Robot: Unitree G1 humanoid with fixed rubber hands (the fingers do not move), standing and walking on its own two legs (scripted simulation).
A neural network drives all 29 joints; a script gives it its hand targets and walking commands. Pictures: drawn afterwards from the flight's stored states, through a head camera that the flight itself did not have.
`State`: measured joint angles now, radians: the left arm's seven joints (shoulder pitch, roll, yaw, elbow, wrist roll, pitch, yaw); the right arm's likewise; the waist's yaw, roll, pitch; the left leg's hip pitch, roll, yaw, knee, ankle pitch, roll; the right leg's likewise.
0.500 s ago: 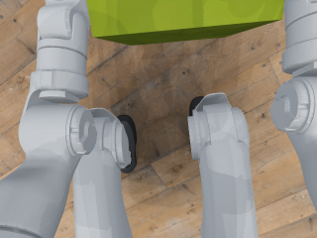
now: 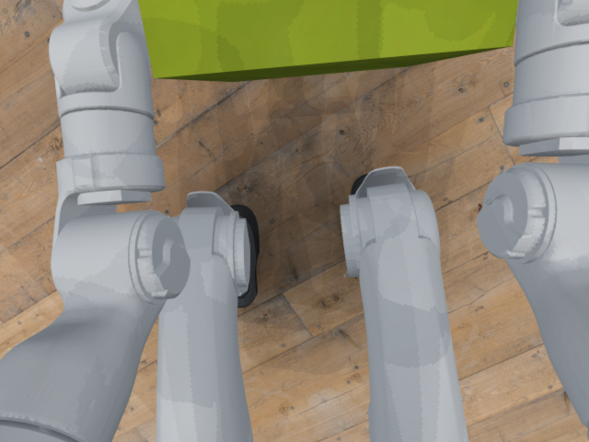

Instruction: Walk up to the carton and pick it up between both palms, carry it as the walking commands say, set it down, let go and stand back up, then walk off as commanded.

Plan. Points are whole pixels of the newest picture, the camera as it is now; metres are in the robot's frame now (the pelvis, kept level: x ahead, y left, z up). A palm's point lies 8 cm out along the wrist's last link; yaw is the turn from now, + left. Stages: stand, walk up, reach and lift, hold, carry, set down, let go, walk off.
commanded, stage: reach and lift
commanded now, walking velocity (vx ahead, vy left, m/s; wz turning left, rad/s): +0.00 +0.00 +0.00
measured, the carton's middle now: out of the picture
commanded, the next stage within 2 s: none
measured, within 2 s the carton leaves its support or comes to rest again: neither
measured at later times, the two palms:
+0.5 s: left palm out of the picture +0.55 +0.10 -0.05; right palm out of the picture +0.54 -0.24 -0.05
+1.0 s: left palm out of the picture +0.53 +0.10 +0.02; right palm out of the picture +0.52 -0.24 +0.03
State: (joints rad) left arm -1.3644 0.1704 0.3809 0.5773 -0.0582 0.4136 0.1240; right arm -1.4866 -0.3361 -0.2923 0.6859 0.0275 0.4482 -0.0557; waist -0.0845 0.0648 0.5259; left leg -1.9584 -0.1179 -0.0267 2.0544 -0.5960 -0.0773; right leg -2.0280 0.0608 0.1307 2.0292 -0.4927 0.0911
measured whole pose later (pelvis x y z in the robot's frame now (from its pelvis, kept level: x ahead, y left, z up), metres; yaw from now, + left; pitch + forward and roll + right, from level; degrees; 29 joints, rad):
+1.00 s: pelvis -0.02 +0.00 +0.11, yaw -2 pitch +22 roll +3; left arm -1.28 0.13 0.45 0.53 0.01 0.47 0.06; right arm -1.41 -0.27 -0.35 0.66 -0.03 0.48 -0.04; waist -0.07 0.04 0.52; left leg -1.58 -0.11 -0.04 1.68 -0.48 -0.07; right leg -1.64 0.08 0.15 1.66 -0.38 0.09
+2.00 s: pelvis +0.00 +0.00 +0.23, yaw -4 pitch +11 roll +2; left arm -0.94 0.06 0.40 0.42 0.00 0.44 0.03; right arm -1.06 -0.14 -0.32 0.51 -0.05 0.46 -0.04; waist -0.04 0.03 0.52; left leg -1.03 -0.09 -0.08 1.24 -0.40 -0.05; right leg -1.09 0.07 0.16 1.22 -0.32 0.07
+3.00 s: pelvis +0.13 -0.01 +0.35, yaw -3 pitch +8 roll +0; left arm -0.23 -0.09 0.28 0.32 0.13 0.51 -0.08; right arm -0.29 0.07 -0.29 0.33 -0.17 0.52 0.07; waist -0.02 0.04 -0.05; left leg -0.35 -0.03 -0.14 0.49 -0.27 -0.02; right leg -0.40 0.04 0.13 0.46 -0.20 0.02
